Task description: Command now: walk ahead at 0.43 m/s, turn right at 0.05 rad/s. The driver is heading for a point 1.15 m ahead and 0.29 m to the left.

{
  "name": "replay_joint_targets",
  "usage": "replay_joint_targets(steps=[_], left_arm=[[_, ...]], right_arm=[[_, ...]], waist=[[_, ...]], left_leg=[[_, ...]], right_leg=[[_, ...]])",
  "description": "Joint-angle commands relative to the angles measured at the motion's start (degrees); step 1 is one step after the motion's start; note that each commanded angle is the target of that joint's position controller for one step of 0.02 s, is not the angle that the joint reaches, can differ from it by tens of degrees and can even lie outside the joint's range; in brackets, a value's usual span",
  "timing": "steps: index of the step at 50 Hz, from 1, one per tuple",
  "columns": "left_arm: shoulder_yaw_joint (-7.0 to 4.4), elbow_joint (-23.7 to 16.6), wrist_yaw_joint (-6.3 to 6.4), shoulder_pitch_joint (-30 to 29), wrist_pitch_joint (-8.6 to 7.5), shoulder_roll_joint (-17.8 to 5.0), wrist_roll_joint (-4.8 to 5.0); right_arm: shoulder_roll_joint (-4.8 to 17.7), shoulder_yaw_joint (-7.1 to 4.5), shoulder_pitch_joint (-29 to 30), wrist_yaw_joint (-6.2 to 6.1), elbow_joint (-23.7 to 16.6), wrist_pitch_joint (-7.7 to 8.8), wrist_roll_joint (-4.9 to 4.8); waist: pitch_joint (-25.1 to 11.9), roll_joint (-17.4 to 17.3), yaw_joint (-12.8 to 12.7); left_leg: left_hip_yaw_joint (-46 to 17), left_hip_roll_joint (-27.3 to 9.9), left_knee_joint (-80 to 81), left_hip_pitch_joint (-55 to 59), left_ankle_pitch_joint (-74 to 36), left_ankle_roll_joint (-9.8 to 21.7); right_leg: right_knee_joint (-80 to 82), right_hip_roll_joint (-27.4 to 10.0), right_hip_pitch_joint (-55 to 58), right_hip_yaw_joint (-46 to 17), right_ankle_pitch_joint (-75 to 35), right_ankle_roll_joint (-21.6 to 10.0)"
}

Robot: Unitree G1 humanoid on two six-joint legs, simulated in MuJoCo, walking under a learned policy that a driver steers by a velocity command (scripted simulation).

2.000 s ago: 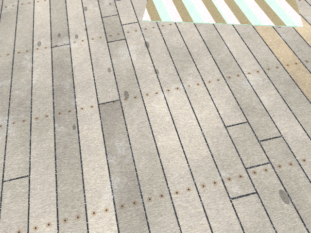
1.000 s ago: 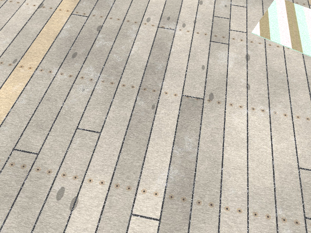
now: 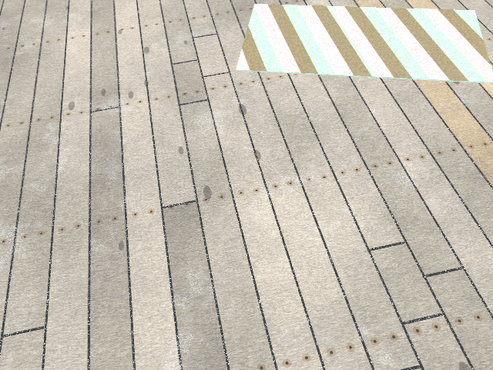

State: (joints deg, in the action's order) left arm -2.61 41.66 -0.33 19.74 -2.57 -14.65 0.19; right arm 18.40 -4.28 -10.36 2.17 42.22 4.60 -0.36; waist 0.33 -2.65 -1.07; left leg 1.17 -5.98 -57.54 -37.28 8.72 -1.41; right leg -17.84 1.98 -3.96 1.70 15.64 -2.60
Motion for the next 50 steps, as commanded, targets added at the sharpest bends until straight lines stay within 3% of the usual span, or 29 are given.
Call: replay_joint_targets(steps=[1,4,8,11,12,13,14,15,16,17,18,19,20,23,25,29,33,35,36,37,38,39,40,41,42,45,46,47,50], left_arm=[[-2.57,-4.00,1.00,-3.35,-1.67,-10.15,-0.20],[-2.76,-1.78,1.17,0.43,-2.09,-10.90,-0.23],[-3.18,0.14,1.21,1.69,-1.81,-11.26,0.42],[-3.75,-0.08,2.09,0.79,-0.82,-13.14,-0.04],[-3.78,-0.35,2.43,0.66,-0.15,-13.57,-0.33],[-3.53,-0.69,2.76,0.11,0.17,-13.47,-0.21],[-2.22,-2.09,2.91,2.02,-0.34,-10.36,-1.63],[-0.10,-3.89,1.64,8.10,-1.99,-4.13,-0.99],[-1.18,-4.23,0.56,1.19,-4.06,-10.23,1.04],[-1.29,-6.42,-0.03,-4.29,-5.05,-11.23,2.76],[-0.85,-7.09,0.18,-6.48,-5.73,-10.21,1.83],[-1.25,-7.18,0.59,-7.26,-5.73,-10.33,0.11],[-1.39,-7.29,0.60,-6.79,-5.32,-10.46,-0.48],[-0.85,-7.12,0.93,-3.50,-3.42,-8.46,-1.12],[-0.22,-8.38,1.15,-7.66,-3.05,-7.21,-1.89],[0.49,-10.05,0.76,-16.24,-3.70,-5.42,-0.73],[-0.86,-10.87,-0.01,-18.08,-4.56,-8.14,0.34],[-1.90,-10.01,-0.18,-14.51,-5.06,-9.34,0.42],[-2.75,-9.30,0.17,-9.49,-5.32,-10.42,0.33],[-3.73,-8.72,0.69,-1.65,-5.50,-13.64,-0.73],[-4.78,-6.72,0.41,3.05,-4.72,-18.27,-2.01],[-4.24,-6.22,-0.22,3.69,-4.48,-14.06,-0.63],[-3.14,-6.52,-0.14,1.80,-4.21,-10.02,-0.29],[-2.61,-6.48,-0.14,-0.41,-3.87,-8.69,-0.63],[-2.27,-6.01,-0.13,-1.93,-3.64,-7.82,-0.92],[-1.84,-4.40,-0.17,-2.69,-4.14,-6.80,-0.79],[-1.70,-3.81,-0.31,-2.32,-4.31,-6.16,-0.39],[-2.21,-3.13,-0.27,-2.29,-4.36,-8.32,-0.18],[-2.68,-1.71,-0.02,-1.89,-3.68,-9.95,0.30]], right_arm=[[1.96,0.37,5.99,0.33,-3.95,0.58,-0.40],[0.58,1.34,11.32,1.12,-5.40,0.72,-1.17],[1.47,1.25,13.64,2.45,-6.95,0.94,-1.35],[4.05,-0.06,8.06,2.48,-6.37,0.53,-0.97],[6.05,-1.16,2.21,2.15,-5.06,0.13,-1.01],[8.13,-2.36,-5.44,1.42,-3.75,-0.21,-1.24],[12.34,-3.37,-13.57,0.30,-2.91,-0.94,-1.14],[14.42,-3.60,-12.72,0.75,-3.52,-0.20,-1.37],[9.45,-2.56,-12.61,0.56,-3.56,-0.25,-1.22],[7.83,-2.08,-10.35,0.17,-3.80,-0.19,-0.90],[7.18,-1.69,-6.91,0.06,-4.38,-0.04,-0.81],[5.91,-1.30,-4.04,-0.11,-5.05,0.12,-0.58],[5.75,-1.09,-2.94,-0.36,-5.89,0.18,0.16],[6.46,-1.29,-1.26,-1.31,-5.83,0.11,-0.12],[6.70,-1.40,-2.69,-1.82,-5.34,0.12,-0.70],[8.32,-1.90,-6.17,-2.55,-4.06,-0.92,-1.20],[7.69,-1.83,-8.62,-2.83,-3.21,-1.93,-1.51],[6.79,-1.68,-7.93,-2.75,-3.58,-2.28,-1.26],[5.39,-1.22,-7.50,-2.66,-3.84,-2.19,-0.87],[1.27,0.18,-7.51,-2.29,-4.98,-1.83,-0.23],[-2.04,1.33,-14.58,-2.37,-6.67,-1.22,-1.44],[3.30,0.60,-15.66,-2.60,-5.29,-1.14,-2.35],[6.38,-0.24,-10.89,-2.64,-5.14,-1.41,-2.01],[6.24,-0.26,-6.85,-2.72,-5.91,-1.52,-1.07],[5.47,-0.25,-4.18,-2.62,-6.80,-1.26,-0.39],[2.57,0.22,-4.40,-1.87,-6.90,-1.39,-0.71],[1.97,0.29,-3.91,-1.96,-6.37,-1.66,-0.26],[0.95,0.76,-3.23,-1.83,-7.11,-1.68,-0.29],[-0.27,1.76,2.33,-1.22,-7.86,-1.06,0.03]], waist=[[3.11,5.99,-0.84],[5.58,6.70,-3.36],[6.72,6.12,-3.23],[-0.04,9.54,0.48],[-4.28,9.94,3.44],[-8.30,8.52,8.09],[-15.07,-0.08,9.78],[-23.48,-13.63,3.85],[-22.23,-4.90,8.23],[-13.65,-2.19,7.93],[-7.50,5.04,5.17],[-4.16,6.25,3.19],[-2.38,3.86,1.78],[-1.04,0.74,-0.96],[0.87,1.41,0.64],[-0.49,-0.61,4.78],[-1.48,-2.88,4.81],[-2.18,-4.08,2.23],[-4.32,-5.07,-0.78],[-11.51,1.05,-4.13],[-17.46,19.16,-0.94],[-14.67,17.81,-1.84],[-7.94,11.57,-3.35],[-4.01,7.59,-3.12],[-1.18,6.68,-2.49],[-0.31,9.42,0.06],[-0.31,7.37,-0.10],[0.01,9.56,0.68],[0.90,7.05,-1.03]], left_leg=[[0.23,0.09,11.24,-4.05,-10.26,-0.52],[1.47,1.77,20.57,-1.07,-15.76,0.95],[0.48,3.81,26.82,-2.00,-13.34,4.25],[3.70,8.60,25.62,6.50,-5.86,7.49],[5.22,11.07,25.06,13.62,-3.07,8.88],[4.45,11.82,27.27,27.00,-5.09,10.95],[-11.79,1.03,25.52,45.70,-5.18,14.88],[-47.97,-13.57,34.56,62.50,10.39,28.33],[-48.32,-11.77,40.30,61.56,17.28,24.85],[-39.55,-10.17,41.26,54.25,16.34,21.67],[-33.99,-8.07,42.36,43.88,10.03,20.01],[-29.75,-5.98,43.27,36.58,3.47,19.48],[-26.84,-4.32,43.93,30.82,-5.36,19.78],[-21.95,-2.78,46.35,21.81,-8.90,20.57],[-17.26,0.26,46.26,18.11,-11.40,18.65],[-16.30,2.77,43.52,17.47,-3.40,14.74],[-23.63,0.18,37.17,25.11,1.90,12.90],[-25.44,0.20,32.96,26.69,0.27,11.23],[-24.71,1.92,27.30,24.63,-0.49,9.48],[-19.96,5.41,12.40,19.51,4.38,7.28],[-11.32,13.13,-5.85,0.98,24.60,3.53],[-11.83,8.82,-14.93,-7.41,23.80,2.55],[-11.65,6.90,-17.74,-9.06,18.05,2.17],[-9.85,5.53,-17.02,-7.94,14.15,1.96],[-9.75,4.42,-14.28,-7.28,11.50,1.95],[-7.93,2.45,-7.36,-2.48,8.96,1.84],[-7.10,2.39,-6.26,-2.04,7.93,1.99],[-6.66,1.96,-2.41,-2.55,7.03,1.56],[-4.32,0.90,9.92,-0.87,-0.08,0.72]], right_leg=[[9.86,-12.00,0.30,-4.74,-19.64,-8.52],[12.59,-13.01,0.24,-1.80,-17.16,-7.74],[10.07,-15.98,8.12,1.24,-24.18,-6.64],[-1.77,-16.15,13.63,3.53,-54.64,-4.41],[-10.98,-15.07,13.92,4.75,-62.71,-3.42],[-23.79,-13.39,6.80,6.38,-61.65,-1.47],[-42.88,-10.13,-8.95,6.06,-37.21,0.46],[-64.25,3.49,-31.68,-2.15,15.55,4.41],[-67.53,0.40,-37.81,-11.07,13.92,2.89],[-64.98,-2.44,-40.41,-10.30,9.86,1.60],[-59.07,-4.98,-38.79,-9.30,6.46,1.11],[-53.77,-6.62,-35.91,-8.84,4.50,1.51],[-52.48,-7.17,-32.12,-8.60,4.01,2.02],[-44.56,-8.24,-29.70,-6.47,2.56,5.01],[-36.43,-7.67,-29.07,-4.86,-3.53,6.62],[-18.93,-3.46,-22.99,-3.98,-19.16,7.73],[-11.68,-2.21,-21.25,-6.73,-15.64,6.26],[-8.79,-1.61,-16.03,-5.64,-11.21,3.90],[-7.81,-3.31,-8.08,-6.27,-11.22,1.84],[-7.64,-12.54,4.63,-14.71,-6.77,-2.15],[-1.57,-24.63,20.33,-41.12,7.39,-11.08],[1.22,-26.42,19.46,-50.25,20.19,-12.37],[1.72,-23.55,14.20,-41.33,19.18,-10.15],[1.81,-20.43,8.37,-32.95,11.23,-8.65],[2.56,-18.05,3.87,-27.52,3.72,-8.50],[5.64,-15.08,-1.49,-19.14,-7.38,-9.01],[6.69,-13.87,-1.76,-16.66,-9.74,-8.65],[7.46,-15.27,-2.50,-16.26,-11.50,-9.86],[8.98,-14.32,-2.80,-11.47,-13.82,-9.80]])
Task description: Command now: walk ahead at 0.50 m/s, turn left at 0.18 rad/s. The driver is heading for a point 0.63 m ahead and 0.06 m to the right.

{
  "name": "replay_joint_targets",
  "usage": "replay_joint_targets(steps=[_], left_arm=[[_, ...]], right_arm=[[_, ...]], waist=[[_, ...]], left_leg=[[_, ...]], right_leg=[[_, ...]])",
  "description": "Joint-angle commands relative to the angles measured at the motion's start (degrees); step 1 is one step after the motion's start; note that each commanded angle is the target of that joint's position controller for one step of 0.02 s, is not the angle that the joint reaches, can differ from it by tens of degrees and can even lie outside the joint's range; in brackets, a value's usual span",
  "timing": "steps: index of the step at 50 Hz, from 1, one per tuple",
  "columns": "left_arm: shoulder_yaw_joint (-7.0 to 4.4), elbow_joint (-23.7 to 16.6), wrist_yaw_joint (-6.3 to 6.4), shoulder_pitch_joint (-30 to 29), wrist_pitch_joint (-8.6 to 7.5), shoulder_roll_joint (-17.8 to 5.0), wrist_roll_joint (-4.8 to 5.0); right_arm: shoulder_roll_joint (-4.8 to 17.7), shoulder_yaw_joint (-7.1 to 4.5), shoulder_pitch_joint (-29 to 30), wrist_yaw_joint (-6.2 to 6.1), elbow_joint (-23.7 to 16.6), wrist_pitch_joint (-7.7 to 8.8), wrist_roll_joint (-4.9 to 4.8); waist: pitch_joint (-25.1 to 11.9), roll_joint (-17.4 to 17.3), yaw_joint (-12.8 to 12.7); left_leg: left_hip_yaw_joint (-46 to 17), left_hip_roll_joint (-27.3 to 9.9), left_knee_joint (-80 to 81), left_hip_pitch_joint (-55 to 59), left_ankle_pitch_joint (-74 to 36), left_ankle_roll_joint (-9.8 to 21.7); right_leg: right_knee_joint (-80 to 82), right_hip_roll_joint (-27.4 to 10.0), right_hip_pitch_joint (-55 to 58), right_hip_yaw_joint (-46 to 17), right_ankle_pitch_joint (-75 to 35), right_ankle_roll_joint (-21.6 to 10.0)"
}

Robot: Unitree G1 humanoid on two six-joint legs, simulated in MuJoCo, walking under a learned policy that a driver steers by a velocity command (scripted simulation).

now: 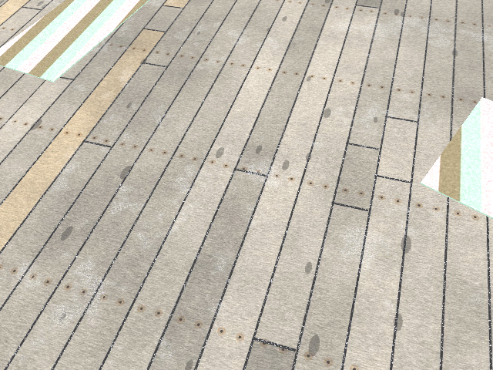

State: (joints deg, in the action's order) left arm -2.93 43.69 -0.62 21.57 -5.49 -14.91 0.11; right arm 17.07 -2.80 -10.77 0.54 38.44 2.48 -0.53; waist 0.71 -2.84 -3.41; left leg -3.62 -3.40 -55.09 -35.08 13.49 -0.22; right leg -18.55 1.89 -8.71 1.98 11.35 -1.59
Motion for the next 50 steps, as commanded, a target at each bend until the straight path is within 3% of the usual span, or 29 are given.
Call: replay_joint_targets(steps=[1,5,8,10,11,12,13,14,15,16,17,18,21,22,24,28,34,36,37,38,39,40,41,42,43,44,45,48,50], left_arm=[[-2.45,-3.21,0.30,-3.17,-0.55,-10.20,0.59],[-2.57,-0.42,0.26,0.79,0.24,-11.56,1.29],[-2.76,1.22,0.44,1.82,1.12,-12.23,1.63],[-2.92,1.58,0.77,0.49,1.76,-13.10,1.79],[-2.53,1.65,0.91,0.57,1.92,-12.26,1.68],[-1.38,0.36,1.12,-0.14,1.76,-9.94,0.57],[0.64,-1.71,0.96,5.19,0.79,-3.62,-0.01],[-0.16,-0.92,0.72,3.56,-0.35,-7.69,0.89],[-1.12,-2.26,0.32,-0.85,-0.88,-10.66,2.31],[-1.01,-2.31,0.30,-4.19,-1.03,-10.40,1.56],[-1.09,-2.46,0.52,-5.24,-0.61,-9.19,0.92],[-1.21,-2.29,0.49,-3.67,0.05,-8.90,1.15],[-0.93,-1.11,0.55,-2.72,2.23,-6.53,1.31],[-0.79,-2.06,0.65,-3.84,2.47,-5.80,1.24],[-0.71,-2.89,0.73,-6.48,2.53,-5.45,1.05],[-0.21,-4.79,-0.49,-13.39,1.88,-4.39,0.89],[0.04,-10.13,-2.60,-21.36,2.07,-4.16,1.02],[-0.67,-11.11,-3.11,-19.78,2.27,-5.42,0.95],[-1.51,-10.73,-3.11,-16.14,2.51,-6.84,0.87],[-2.98,-9.01,-2.80,-8.44,2.66,-9.15,0.98],[-4.76,-7.04,-1.82,0.57,2.94,-12.78,0.80],[-5.85,-7.31,-0.98,1.35,2.84,-19.88,0.33],[-4.41,-9.00,-0.84,2.59,2.55,-15.25,0.05],[-3.21,-8.55,-0.95,0.00,2.36,-12.15,-0.71],[-2.77,-8.31,-0.85,-3.06,2.20,-10.32,-0.12],[-2.14,-7.91,-0.94,-6.21,2.35,-8.57,0.35],[-1.92,-8.39,-0.57,-8.13,2.15,-8.50,-0.56],[-2.00,-7.88,-0.41,-11.83,1.75,-8.51,-0.74],[-2.07,-6.79,0.05,-11.60,1.89,-9.05,-0.36]], right_arm=[[0.88,0.47,4.81,0.64,-4.40,1.35,0.14],[1.31,0.49,10.91,1.42,-5.70,1.99,-0.52],[2.57,0.03,12.83,2.00,-6.81,2.34,-0.73],[4.43,-1.03,7.76,1.92,-5.62,2.49,-0.36],[6.66,-2.32,0.41,1.48,-3.25,2.33,-0.05],[10.09,-3.58,-9.59,0.80,-1.22,2.02,0.38],[15.58,-4.59,-13.44,0.52,-0.47,1.58,1.05],[11.01,-3.47,-14.16,0.60,-0.32,1.46,0.08],[8.65,-2.54,-10.68,0.59,-0.25,1.56,-0.18],[6.86,-1.91,-8.49,0.70,-0.47,1.78,0.11],[5.20,-1.45,-4.72,0.97,-0.44,1.81,0.59],[4.89,-1.43,-2.75,0.99,-0.58,2.25,1.05],[3.70,-1.55,-2.01,1.09,1.00,3.90,0.93],[5.44,-1.99,-1.83,0.83,1.73,4.11,1.14],[6.25,-2.32,-2.91,0.29,2.99,4.32,1.56],[7.09,-2.40,-4.02,-0.37,4.57,4.05,0.98],[9.08,-3.14,-8.59,-0.88,7.80,1.77,-0.27],[10.51,-3.55,-7.76,-1.35,7.62,0.82,-0.43],[11.31,-3.78,-7.31,-1.69,7.36,0.33,-0.43],[11.41,-3.74,-6.48,-2.08,6.98,-0.19,-0.44],[10.09,-3.03,-6.96,-2.47,6.25,-0.06,-0.01],[1.89,-0.18,-13.29,-1.47,3.25,1.38,2.18],[5.48,-0.37,-11.25,-0.53,4.49,3.34,1.16],[8.98,-1.54,-6.04,-0.02,3.67,3.88,-1.42],[7.79,-1.00,-3.90,-0.29,2.91,4.03,-1.30],[6.80,-0.97,1.33,-1.12,2.69,3.52,0.29],[6.81,-1.18,-2.35,-1.32,2.71,2.71,0.18],[5.06,-1.05,-7.43,-1.66,5.09,0.66,0.38],[3.56,-0.55,-5.25,-1.99,4.60,0.31,1.01]], waist=[[1.02,7.07,0.45],[1.78,7.37,-1.64],[2.36,8.01,-0.82],[-0.73,8.02,3.17],[-5.50,6.90,6.66],[-12.84,3.47,11.02],[-19.08,-11.04,8.55],[-20.21,-9.84,10.25],[-11.69,-6.99,9.53],[-6.72,-2.82,8.63],[-3.95,-0.47,6.18],[-3.75,-3.60,4.18],[-0.95,-1.19,2.84],[-0.20,-1.92,2.29],[0.95,-0.53,3.18],[2.61,0.86,5.91],[4.73,0.88,8.24],[2.22,-0.98,6.26],[-0.72,-2.11,3.98],[-5.00,-1.58,-0.49],[-9.87,1.85,-4.83],[-16.69,17.56,0.48],[-26.89,12.45,-2.48],[-20.13,8.23,-3.29],[-13.70,4.66,-1.36],[-7.33,0.67,-0.68],[-7.25,5.69,2.78],[-6.54,5.56,6.13],[-6.68,5.77,5.46]], left_leg=[[1.09,-1.46,11.29,-2.07,-7.82,-0.44],[2.86,0.32,20.52,2.14,-12.89,0.19],[2.95,1.05,24.40,3.42,-9.61,2.46],[4.91,3.11,27.80,12.66,-8.69,4.59],[5.91,4.27,28.90,23.83,-9.49,6.16],[-1.92,-3.04,26.83,39.74,-10.03,9.25],[-28.42,-17.20,31.15,57.54,-0.17,18.06],[-37.90,-18.58,36.72,57.01,7.41,19.56],[-29.89,-16.63,37.72,50.83,7.12,17.28],[-20.88,-13.82,37.11,42.52,-5.38,14.41],[-16.83,-11.37,39.90,37.32,-5.34,13.33],[-15.23,-11.31,42.05,32.53,-6.65,13.94],[-6.82,-9.32,46.31,25.66,-12.18,13.51],[-5.73,-10.32,47.36,25.63,-12.50,13.85],[-2.57,-10.85,48.41,26.22,-14.75,13.76],[5.59,-8.72,49.03,28.26,-16.96,10.88],[9.29,-12.39,44.26,40.24,-22.97,8.94],[11.18,-12.54,37.75,42.17,-40.11,7.49],[12.24,-12.15,31.47,42.22,-49.89,6.71],[14.07,-10.44,20.91,39.56,-54.26,5.27],[14.27,-8.06,5.93,28.16,-45.00,2.77],[12.92,2.64,-17.47,0.88,5.82,-1.66],[0.08,6.13,-26.84,-3.85,22.44,-2.04],[-1.98,2.41,-27.13,-6.32,18.55,-1.26],[-0.85,-0.27,-22.45,-6.24,14.91,-0.88],[1.35,-1.55,-16.87,-4.06,12.71,-0.40],[0.04,-2.60,-16.12,0.50,10.99,-1.16],[1.27,-2.01,-7.16,7.33,7.16,-3.51],[1.84,-1.28,0.87,7.30,2.27,-4.15]], right_leg=[[9.87,-13.88,1.86,-10.36,-10.50,-10.44],[9.12,-14.67,3.95,-8.26,-11.90,-9.36],[6.88,-16.73,8.27,-8.59,-15.53,-8.16],[0.17,-15.79,8.98,-6.39,-28.05,-6.46],[-8.70,-13.22,6.53,-3.92,-34.03,-5.08],[-23.33,-10.57,-3.25,-1.60,-24.45,-2.81],[-44.78,-0.91,-26.12,0.11,8.85,1.38],[-53.03,-1.22,-33.48,-7.64,21.73,1.24],[-54.97,-4.24,-37.81,-7.49,17.79,0.68],[-52.31,-6.80,-34.79,-6.85,13.77,0.20],[-49.39,-8.05,-34.21,-5.78,9.47,0.35],[-47.98,-9.62,-30.62,-6.74,6.66,0.86],[-45.77,-9.56,-27.34,-7.74,3.20,2.07],[-43.38,-9.36,-29.42,-8.26,0.41,2.66],[-38.59,-9.24,-31.43,-9.93,-5.71,3.15],[-25.17,-7.89,-29.47,-5.86,-16.57,2.36],[-16.60,-6.53,-32.64,-1.90,-10.28,-0.90],[-16.07,-3.67,-27.48,1.42,-4.29,-2.93],[-16.35,-1.43,-21.85,3.18,-1.58,-4.18],[-13.90,1.28,-11.39,4.30,-2.72,-5.95],[-11.64,-0.96,5.61,-1.89,-8.18,-8.56],[-11.24,-18.34,29.29,-31.77,-15.05,-19.55],[-4.08,-24.57,33.27,-46.75,-21.68,-23.97],[-4.75,-22.28,27.99,-34.40,-32.61,-20.39],[-5.68,-19.45,19.96,-25.65,-37.97,-17.54],[-3.10,-15.37,11.09,-19.73,-39.21,-13.60],[-2.26,-16.38,5.26,-18.17,-44.44,-15.52],[0.71,-12.59,-3.41,-11.60,-44.63,-14.46],[0.61,-11.89,-3.72,-9.21,-46.66,-13.59]])
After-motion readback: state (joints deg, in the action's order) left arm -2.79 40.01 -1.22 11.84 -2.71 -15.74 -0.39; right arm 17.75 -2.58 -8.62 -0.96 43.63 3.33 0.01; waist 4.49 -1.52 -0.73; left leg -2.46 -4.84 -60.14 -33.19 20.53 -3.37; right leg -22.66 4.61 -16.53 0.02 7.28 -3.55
